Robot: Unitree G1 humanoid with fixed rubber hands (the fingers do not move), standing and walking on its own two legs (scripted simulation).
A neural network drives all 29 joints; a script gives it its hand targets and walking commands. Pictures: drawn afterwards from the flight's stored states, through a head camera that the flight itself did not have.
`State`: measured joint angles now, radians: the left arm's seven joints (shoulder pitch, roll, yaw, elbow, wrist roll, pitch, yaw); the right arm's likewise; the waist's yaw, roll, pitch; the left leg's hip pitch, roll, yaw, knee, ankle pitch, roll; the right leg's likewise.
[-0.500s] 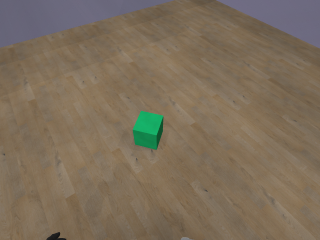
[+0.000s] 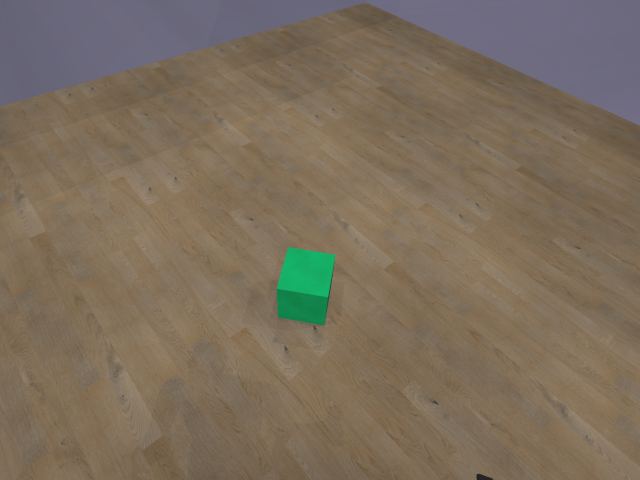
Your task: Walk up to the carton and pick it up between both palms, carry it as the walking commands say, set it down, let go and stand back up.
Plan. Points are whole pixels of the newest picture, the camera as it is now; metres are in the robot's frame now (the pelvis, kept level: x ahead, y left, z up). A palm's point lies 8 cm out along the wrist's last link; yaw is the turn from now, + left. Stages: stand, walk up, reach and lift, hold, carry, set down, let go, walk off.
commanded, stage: walk up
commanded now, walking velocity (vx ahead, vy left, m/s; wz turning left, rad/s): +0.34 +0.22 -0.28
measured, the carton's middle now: (306, 286) +0.83 +0.05 -0.67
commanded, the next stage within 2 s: none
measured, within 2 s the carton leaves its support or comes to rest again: neither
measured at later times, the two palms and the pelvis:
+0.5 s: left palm (178, 316) +0.38 +0.24 -0.10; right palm out of the picture +0.12 -0.20 -0.14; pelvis +0.21 +0.02 +0.00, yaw -5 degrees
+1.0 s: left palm (144, 286) +0.45 +0.34 -0.14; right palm (430, 302) +0.44 -0.17 -0.10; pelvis +0.42 +0.09 +0.01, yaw -6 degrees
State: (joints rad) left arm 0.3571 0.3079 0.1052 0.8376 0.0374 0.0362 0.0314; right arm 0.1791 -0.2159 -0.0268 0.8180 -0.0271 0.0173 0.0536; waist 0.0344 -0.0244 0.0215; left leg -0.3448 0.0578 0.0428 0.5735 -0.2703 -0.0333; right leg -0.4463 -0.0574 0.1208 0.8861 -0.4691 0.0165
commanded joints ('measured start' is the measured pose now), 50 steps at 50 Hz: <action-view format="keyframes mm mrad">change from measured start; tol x32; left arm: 1 -86 67 17 -89 -3 -35 -29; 16 -367 -67 -41 -103 -8 -71 -80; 22 130 220 21 28 3 -95 -25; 50 52 -65 1 152 -7 -21 -36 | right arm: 1 118 -205 -57 17 -5 -28 -21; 50 124 -104 -64 144 -18 -79 -57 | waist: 1 -53 285 47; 22 102 -169 -263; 50 -57 211 -56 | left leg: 1 166 270 -371 -463 -553 79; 19 180 157 12 -97 660 127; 23 -405 25 -40 699 -183 23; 39 185 -17 65 -116 258 17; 41 552 378 -284 -93 627 72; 50 206 259 -139 -312 429 137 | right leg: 1 -308 44 -36 249 76 -32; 17 -24 66 -268 -304 138 -40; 21 739 -308 263 -459 118 -201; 30 233 -211 -84 -621 743 -153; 38 270 -191 -92 -567 557 -71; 42 10 70 -135 221 -165 6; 50 30 -9 -136 150 148 2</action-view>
